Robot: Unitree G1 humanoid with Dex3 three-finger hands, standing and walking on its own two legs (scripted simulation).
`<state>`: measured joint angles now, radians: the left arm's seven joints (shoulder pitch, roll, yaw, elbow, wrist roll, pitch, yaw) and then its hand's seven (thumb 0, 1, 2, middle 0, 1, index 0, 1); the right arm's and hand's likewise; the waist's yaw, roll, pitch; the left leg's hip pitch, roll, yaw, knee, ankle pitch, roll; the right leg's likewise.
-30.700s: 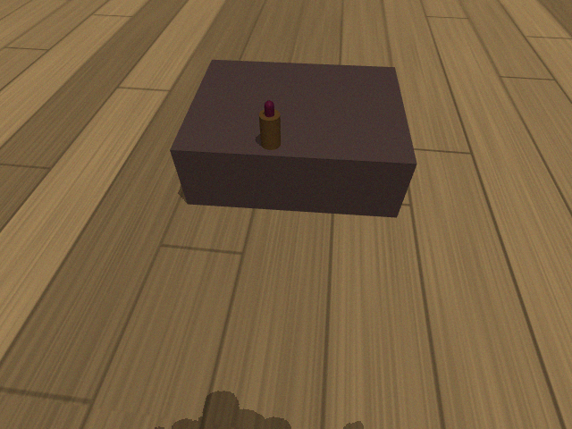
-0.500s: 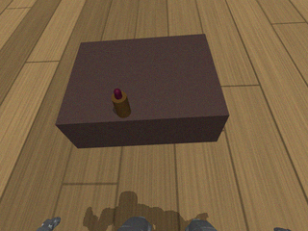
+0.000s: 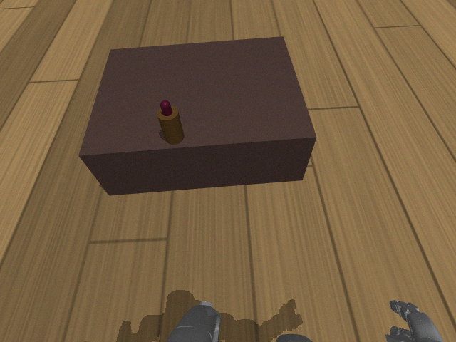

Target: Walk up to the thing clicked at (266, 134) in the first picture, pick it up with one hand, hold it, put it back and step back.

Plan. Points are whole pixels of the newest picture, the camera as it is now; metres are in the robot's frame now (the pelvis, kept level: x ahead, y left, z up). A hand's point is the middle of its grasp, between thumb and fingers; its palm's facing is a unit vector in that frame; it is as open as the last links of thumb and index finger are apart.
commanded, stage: step back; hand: left
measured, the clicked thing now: (169, 120) +0.90 +0.29 -0.33
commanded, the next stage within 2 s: stand in 1.36 s
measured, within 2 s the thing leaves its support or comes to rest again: neither
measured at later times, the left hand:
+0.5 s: hand out of the picture -0.10 +0.29 -0.15, palm faces +0.04 -0.92 -0.38, open 7.4 cm
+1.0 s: hand out of the picture -0.06 +0.29 -0.14, palm faces +0.06 -0.93 -0.36, open 7.4 cm
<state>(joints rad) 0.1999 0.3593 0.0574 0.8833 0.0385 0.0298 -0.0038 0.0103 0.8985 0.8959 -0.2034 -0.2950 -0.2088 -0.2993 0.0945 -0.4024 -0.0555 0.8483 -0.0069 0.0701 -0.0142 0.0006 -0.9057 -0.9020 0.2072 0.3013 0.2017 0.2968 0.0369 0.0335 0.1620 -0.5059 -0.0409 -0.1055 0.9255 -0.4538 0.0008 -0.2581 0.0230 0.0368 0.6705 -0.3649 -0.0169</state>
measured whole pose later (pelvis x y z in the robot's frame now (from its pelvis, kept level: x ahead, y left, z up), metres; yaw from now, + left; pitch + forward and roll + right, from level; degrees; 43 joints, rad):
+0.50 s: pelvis -0.13 +0.01 +0.00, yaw +1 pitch -3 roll +0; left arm 0.24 0.40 0.07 0.96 0.03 0.03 -0.02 0.01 0.90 0.90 -0.20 -0.29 -0.21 -0.30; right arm 0.16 -0.36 -0.05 0.92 -0.05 0.01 0.01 0.00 -0.90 -0.90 0.21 0.30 0.20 0.30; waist 0.03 -0.02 0.08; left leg -0.32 0.02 0.03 0.62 -0.27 0.02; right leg -0.23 0.02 0.04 0.65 -0.46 -0.02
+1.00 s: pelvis -0.12 +0.01 +0.01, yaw +3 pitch -2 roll -1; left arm 0.18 0.38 0.05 1.02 0.03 -0.03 -0.02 0.01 0.90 0.90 -0.20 -0.29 -0.21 -0.30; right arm 0.18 -0.33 -0.04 1.02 -0.02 -0.02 0.02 0.00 -0.90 -0.90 0.21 0.30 0.20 0.30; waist 0.01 0.00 0.04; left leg -0.25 0.01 -0.03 0.58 -0.29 0.00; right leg -0.16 0.00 -0.01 0.52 -0.33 0.00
